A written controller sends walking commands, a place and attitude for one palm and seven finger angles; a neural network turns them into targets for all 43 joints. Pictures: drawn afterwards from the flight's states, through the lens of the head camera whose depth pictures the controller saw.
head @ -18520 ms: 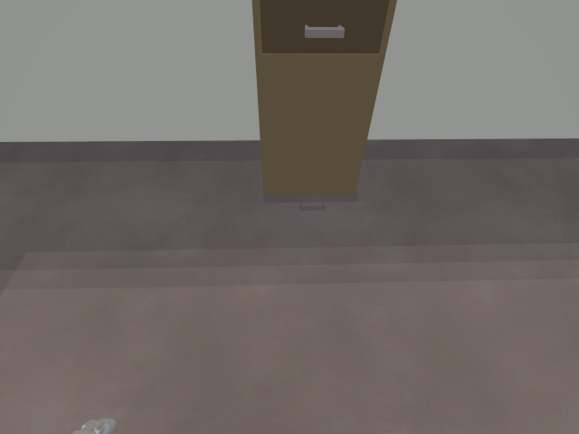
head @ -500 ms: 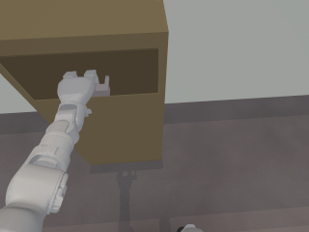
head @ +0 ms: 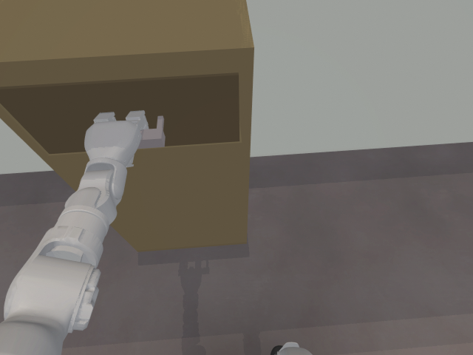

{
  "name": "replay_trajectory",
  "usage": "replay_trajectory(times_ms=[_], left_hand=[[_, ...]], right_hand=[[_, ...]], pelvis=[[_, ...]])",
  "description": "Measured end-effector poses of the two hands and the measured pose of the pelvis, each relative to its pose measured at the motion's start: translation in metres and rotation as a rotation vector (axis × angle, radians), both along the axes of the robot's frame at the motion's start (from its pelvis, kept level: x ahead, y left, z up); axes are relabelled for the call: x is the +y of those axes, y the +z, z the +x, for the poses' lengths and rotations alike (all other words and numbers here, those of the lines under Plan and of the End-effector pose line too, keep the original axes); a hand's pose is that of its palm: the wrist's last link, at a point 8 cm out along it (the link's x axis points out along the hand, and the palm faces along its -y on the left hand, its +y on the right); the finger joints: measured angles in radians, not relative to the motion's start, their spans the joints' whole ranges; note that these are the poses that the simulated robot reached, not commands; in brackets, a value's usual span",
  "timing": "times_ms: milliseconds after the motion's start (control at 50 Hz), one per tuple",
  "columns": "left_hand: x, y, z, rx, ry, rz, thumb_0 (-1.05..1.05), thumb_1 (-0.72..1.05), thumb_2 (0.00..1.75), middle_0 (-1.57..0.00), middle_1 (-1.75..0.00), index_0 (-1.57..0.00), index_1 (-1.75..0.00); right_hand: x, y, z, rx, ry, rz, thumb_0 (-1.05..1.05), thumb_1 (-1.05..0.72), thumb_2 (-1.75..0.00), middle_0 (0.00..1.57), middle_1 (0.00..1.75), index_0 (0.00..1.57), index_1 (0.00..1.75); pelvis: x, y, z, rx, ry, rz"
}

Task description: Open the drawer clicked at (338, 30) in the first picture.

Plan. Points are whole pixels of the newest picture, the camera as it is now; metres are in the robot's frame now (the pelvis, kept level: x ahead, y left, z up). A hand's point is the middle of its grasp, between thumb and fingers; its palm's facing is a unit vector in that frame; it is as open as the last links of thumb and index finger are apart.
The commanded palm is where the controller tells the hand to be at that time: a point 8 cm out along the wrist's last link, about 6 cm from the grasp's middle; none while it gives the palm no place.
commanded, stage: pull the drawer open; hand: left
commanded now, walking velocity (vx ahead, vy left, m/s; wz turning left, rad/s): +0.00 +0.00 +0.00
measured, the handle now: (130, 131) +0.51 +0.20 +0.05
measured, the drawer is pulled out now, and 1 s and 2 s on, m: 0.00 0.05 0.13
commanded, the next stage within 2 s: none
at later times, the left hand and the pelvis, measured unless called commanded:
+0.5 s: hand (124, 165) +0.44 +0.20 +0.02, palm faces -0.01 -0.02 -1.00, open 5.7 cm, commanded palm +0.42 +0.20 +0.08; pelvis +0.02 +0.00 +0.01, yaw +1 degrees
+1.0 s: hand (123, 181) +0.41 +0.20 +0.02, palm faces +0.02 -0.06 -1.00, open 5.6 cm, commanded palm +0.35 +0.20 +0.08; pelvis +0.02 +0.00 +0.01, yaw -2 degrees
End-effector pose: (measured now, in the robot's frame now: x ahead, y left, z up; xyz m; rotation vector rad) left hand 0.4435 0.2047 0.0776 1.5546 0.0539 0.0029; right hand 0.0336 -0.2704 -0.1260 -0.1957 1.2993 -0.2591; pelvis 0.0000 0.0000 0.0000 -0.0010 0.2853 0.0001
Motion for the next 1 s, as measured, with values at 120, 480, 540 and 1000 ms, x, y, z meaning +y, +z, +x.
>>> replay_trajectory(times_ms=[120,480,540,1000], left_hand=[[0.000,0.000,-0.001,0.000,0.001,-0.009,0.00,0.69,0.83,-0.36,-1.35,-0.39,-1.35],[-0.001,-0.001,-0.019,-0.027,0.003,-0.005,0.00,0.69,0.83,-0.37,-1.35,-0.40,-1.35],[-0.001,0.000,-0.018,-0.009,0.007,0.006,0.00,0.68,0.84,-0.38,-1.35,-0.40,-1.35],[-0.002,-0.002,-0.053,-0.048,0.002,-0.047,0.02,0.71,0.78,-0.31,-1.35,-0.41,-1.35]], right_hand=[[0.001,0.002,0.005,-0.017,-0.018,0.009,0.01,-0.90,-0.90,0.21,0.30,0.20,0.30],[0.015,0.002,0.069,-0.086,0.063,0.038,0.01,-0.90,-0.90,0.21,0.30,0.20,0.30],[0.016,0.002,0.077,-0.109,0.073,0.037,0.01,-0.90,-0.90,0.20,0.30,0.20,0.30],[0.002,0.007,0.036,-0.083,-0.024,0.047,0.01,-0.90,-0.90,0.20,0.30,0.20,0.30]], pelvis=[[0.001,0.001,0.004,-0.001,-0.014,0.000],[0.005,0.005,0.022,-0.033,0.013,-0.007],[0.004,0.005,0.020,-0.035,0.016,-0.005],[0.001,0.009,0.020,-0.048,-0.034,-0.002]])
